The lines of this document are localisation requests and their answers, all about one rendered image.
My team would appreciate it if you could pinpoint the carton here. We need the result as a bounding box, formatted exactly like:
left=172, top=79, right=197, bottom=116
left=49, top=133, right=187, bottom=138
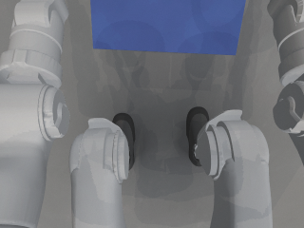
left=90, top=0, right=246, bottom=56

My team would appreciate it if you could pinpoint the left robot forearm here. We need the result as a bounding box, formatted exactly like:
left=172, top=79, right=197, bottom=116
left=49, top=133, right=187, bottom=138
left=0, top=0, right=69, bottom=88

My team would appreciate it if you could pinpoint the robot left upper arm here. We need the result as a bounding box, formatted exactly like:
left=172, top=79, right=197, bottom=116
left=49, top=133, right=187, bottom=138
left=0, top=84, right=70, bottom=228

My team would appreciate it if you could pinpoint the robot right upper arm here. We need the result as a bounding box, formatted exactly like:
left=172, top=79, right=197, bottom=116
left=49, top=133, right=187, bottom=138
left=273, top=78, right=304, bottom=166

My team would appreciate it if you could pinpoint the robot right foot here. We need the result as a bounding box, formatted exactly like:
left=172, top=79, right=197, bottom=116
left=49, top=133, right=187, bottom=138
left=186, top=106, right=209, bottom=166

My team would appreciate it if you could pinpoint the right robot forearm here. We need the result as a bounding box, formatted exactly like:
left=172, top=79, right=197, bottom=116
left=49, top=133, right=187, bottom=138
left=267, top=0, right=304, bottom=86

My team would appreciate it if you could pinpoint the left robot thigh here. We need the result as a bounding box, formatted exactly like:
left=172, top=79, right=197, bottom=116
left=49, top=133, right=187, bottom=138
left=70, top=127, right=129, bottom=228

